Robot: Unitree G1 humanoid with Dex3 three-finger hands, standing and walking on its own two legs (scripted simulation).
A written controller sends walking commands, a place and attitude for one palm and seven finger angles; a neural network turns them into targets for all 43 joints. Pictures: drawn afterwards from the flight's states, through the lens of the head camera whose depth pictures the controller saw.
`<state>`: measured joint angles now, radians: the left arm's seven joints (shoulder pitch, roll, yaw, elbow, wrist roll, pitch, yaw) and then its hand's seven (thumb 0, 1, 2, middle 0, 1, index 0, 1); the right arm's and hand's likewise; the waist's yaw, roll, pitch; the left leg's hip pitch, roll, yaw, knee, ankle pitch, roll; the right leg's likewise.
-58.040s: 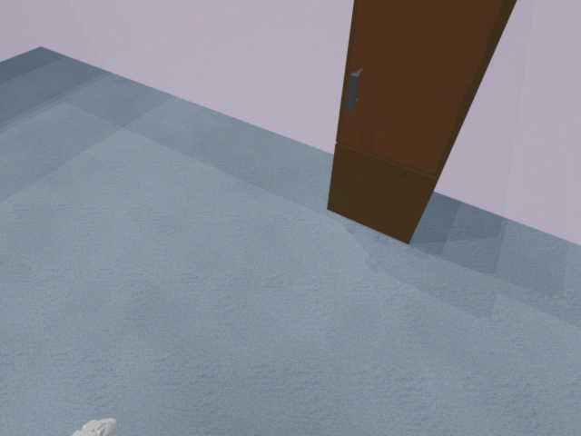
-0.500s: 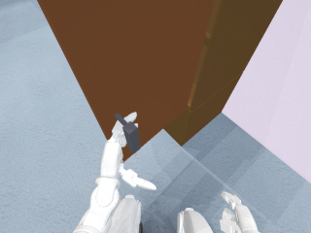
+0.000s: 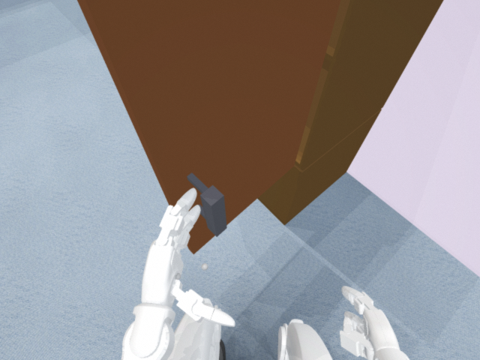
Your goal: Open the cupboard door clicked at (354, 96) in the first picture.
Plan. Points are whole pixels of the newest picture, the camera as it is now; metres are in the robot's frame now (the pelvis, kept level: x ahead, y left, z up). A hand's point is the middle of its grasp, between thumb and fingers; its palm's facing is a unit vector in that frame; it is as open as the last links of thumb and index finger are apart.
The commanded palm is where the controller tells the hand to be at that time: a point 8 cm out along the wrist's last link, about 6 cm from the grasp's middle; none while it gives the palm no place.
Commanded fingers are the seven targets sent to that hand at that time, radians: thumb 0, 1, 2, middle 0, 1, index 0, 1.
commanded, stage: slide the hand sideways off the handle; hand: left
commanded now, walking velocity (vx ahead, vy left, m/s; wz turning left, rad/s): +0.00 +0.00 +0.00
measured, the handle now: (206, 204) +0.36 +0.09 +0.03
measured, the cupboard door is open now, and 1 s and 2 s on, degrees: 93 93 93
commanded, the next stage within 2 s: draw the hand back to the body in 0.56 s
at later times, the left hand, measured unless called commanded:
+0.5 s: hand (176, 294) +0.22 +0.11 +0.03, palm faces -0.03 -1.00 -0.02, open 16.3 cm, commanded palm +0.19 +0.17 +0.03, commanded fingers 0.00 -0.50 0.30 -0.15 -0.30 -0.15 -0.30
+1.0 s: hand (129, 290) +0.20 +0.15 +0.10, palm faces +0.00 -1.00 -0.06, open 16.3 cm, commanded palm +0.18 +0.21 +0.11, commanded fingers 0.00 -0.50 0.30 -0.15 -0.30 -0.15 -0.30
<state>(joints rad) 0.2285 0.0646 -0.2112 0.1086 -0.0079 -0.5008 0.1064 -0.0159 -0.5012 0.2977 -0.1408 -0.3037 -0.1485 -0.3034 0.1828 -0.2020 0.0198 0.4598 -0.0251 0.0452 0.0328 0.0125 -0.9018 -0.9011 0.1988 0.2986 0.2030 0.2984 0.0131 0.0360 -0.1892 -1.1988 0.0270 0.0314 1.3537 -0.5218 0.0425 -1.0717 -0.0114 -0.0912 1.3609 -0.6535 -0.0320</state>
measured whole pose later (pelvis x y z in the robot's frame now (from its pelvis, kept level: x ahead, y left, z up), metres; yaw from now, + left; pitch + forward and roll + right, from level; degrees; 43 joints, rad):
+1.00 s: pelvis +0.01 -0.01 +0.03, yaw +1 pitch +16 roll -3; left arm 0.55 0.22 0.05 -0.22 -0.23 -0.36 -0.16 -0.02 -0.50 0.30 -0.15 -0.30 -0.15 -0.30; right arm 0.24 -0.20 0.02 0.44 0.03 -0.02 -0.07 0.01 -0.90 -0.90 0.20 0.30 0.20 0.30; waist 0.01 0.06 -0.18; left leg -1.03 0.04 -0.01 1.23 -0.49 0.02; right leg -0.88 0.02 -0.12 1.20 -0.61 -0.05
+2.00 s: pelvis +0.06 +0.00 +0.14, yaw +0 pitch -3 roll +0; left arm 0.47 0.36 0.35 -0.40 -0.08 -0.06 0.12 0.01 0.79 0.85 -0.20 -0.30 -0.21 -0.31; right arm 0.19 -0.24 0.03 0.60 0.01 -0.07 -0.07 0.01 -0.90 -0.90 0.20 0.30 0.20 0.30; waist 0.07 0.07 -0.01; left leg -0.17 -0.01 0.06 0.46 -0.25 0.03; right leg -0.05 0.00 -0.05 0.41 -0.31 -0.01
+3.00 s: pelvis -0.02 +0.02 +0.13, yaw -1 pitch +0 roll -2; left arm 0.57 0.43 0.41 -0.51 -0.04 -0.18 0.14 0.01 0.89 0.90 -0.21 -0.30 -0.22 -0.31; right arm 0.18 -0.23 0.01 0.54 0.01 -0.02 -0.09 0.01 -0.90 -0.90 0.20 0.30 0.20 0.30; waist 0.01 0.04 0.06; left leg -0.37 0.01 0.08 0.50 -0.14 0.07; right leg -0.27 0.01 -0.04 0.48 -0.22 0.01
